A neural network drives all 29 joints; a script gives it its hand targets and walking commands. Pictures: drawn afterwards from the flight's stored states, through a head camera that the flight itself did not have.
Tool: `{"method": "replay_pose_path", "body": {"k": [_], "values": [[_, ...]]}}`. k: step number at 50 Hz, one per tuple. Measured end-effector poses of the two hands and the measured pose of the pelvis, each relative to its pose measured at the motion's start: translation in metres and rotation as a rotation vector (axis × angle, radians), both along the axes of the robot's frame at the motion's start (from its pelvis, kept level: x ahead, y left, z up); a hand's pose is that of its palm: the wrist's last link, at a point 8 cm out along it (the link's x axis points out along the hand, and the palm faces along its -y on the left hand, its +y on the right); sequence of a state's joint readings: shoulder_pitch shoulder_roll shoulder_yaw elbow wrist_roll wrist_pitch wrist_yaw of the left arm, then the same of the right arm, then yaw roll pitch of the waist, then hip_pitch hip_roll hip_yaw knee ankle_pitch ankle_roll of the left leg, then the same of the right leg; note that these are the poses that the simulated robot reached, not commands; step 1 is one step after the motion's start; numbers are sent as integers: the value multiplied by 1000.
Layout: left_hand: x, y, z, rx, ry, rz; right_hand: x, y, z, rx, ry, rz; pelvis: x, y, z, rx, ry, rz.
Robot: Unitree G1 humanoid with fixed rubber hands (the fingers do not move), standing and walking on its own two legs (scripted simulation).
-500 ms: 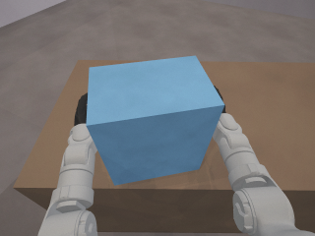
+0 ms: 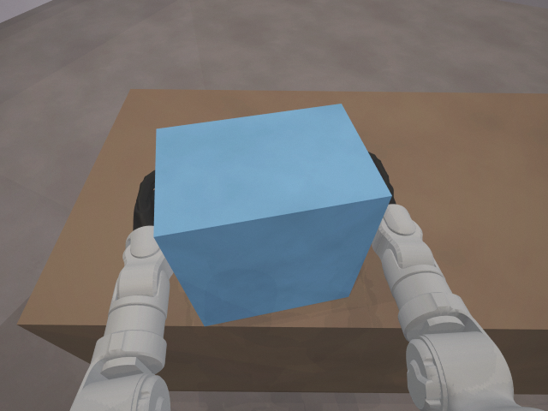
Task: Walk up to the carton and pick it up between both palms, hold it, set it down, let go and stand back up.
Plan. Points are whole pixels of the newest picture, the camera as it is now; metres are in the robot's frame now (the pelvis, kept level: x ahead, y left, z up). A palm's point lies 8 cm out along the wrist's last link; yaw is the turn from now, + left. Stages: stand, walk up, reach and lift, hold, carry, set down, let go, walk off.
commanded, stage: set down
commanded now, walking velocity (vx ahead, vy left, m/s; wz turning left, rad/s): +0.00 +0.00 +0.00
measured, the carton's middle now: (266, 225) +0.39 +0.02 +0.05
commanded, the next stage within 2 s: none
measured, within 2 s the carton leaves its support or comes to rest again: rests again in 0.20 s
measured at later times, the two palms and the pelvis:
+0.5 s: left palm (153, 217) +0.38 +0.19 +0.08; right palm (397, 204) +0.41 -0.18 +0.07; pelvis +0.00 +0.00 +0.00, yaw +0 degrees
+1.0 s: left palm (140, 253) +0.33 +0.20 +0.06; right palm (416, 206) +0.39 -0.20 +0.09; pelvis -0.03 +0.00 +0.00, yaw +0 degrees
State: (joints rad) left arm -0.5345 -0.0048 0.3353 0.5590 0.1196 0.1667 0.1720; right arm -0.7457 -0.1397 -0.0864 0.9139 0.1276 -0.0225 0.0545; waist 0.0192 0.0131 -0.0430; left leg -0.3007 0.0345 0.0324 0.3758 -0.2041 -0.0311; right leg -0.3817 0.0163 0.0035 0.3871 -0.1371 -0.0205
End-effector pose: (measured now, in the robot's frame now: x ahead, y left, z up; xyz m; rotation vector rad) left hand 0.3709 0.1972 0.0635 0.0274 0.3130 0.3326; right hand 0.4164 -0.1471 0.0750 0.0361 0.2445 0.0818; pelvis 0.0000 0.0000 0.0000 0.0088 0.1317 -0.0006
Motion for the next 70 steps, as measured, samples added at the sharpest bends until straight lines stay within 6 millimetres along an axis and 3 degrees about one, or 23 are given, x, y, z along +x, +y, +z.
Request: {"method": "replay_pose_path", "body": {"k": [11, 20, 28, 35, 54, 70], "values": [[2, -3, -3, -2, -3, -5, 1, -5, -1, 0, -10, -5, 2, 0, 0, 0, 24, 0], [10, -9, 18, -36, -45, 21, 0, -27, 5, -67, 3, -26, -1, -1, 0, 1, 22, 0], [2, -8, 6, -70, 18, 30, -5, -29, -5, -61, 54, -40, -7, -2, -1, 2, 23, 0], [-6, -6, -3, -90, 52, 35, -5, -27, 7, -65, 9, -40, -12, 0, -2, 1, 28, 0], [-56, 4, -12, -71, 73, 77, -29, -52, 19, -95, 3, -33, -30, -5, -2, 4, -3, -2], [-109, 17, -24, -52, 72, 101, -88, -63, -10, -86, 46, 2, -41, -5, -2, 5, -77, -3]]}}
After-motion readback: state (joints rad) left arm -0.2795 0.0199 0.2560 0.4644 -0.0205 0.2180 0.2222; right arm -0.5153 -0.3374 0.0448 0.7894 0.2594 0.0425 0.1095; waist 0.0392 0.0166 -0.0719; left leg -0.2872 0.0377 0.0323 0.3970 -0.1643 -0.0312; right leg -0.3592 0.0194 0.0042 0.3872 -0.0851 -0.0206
